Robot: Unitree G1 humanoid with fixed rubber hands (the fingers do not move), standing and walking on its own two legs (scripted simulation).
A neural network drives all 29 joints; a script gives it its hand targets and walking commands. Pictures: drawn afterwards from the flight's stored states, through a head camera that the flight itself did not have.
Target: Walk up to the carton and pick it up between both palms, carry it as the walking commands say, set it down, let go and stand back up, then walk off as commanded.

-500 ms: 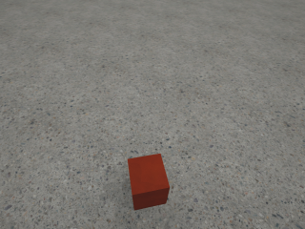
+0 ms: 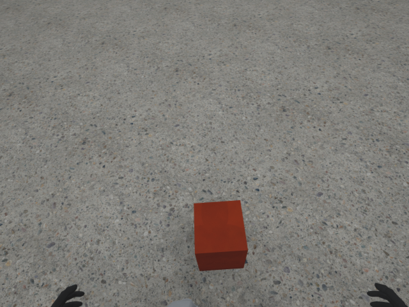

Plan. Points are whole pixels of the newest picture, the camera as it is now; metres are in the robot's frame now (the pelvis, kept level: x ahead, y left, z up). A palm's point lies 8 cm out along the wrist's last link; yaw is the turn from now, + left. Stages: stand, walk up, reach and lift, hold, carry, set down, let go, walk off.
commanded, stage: walk up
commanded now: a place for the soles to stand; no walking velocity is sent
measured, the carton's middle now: (219, 236) +0.49 +0.01 -0.60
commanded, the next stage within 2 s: reach and lift in 1.84 s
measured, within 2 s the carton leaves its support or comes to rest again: neither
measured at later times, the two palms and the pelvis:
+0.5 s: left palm out of the picture +0.07 +0.33 -0.09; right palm out of the picture +0.12 -0.30 -0.07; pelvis -0.01 +0.01 +0.02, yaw +1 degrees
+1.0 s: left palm out of the picture +0.08 +0.32 -0.07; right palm out of the picture +0.12 -0.30 -0.07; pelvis +0.00 +0.00 +0.04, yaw +4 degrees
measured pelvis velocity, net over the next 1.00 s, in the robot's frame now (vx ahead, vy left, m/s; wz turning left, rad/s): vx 0.00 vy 0.00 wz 0.07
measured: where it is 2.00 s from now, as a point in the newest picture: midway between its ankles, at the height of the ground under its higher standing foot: outside the picture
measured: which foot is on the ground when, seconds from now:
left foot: down 0.00-1.00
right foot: down 0.00-1.00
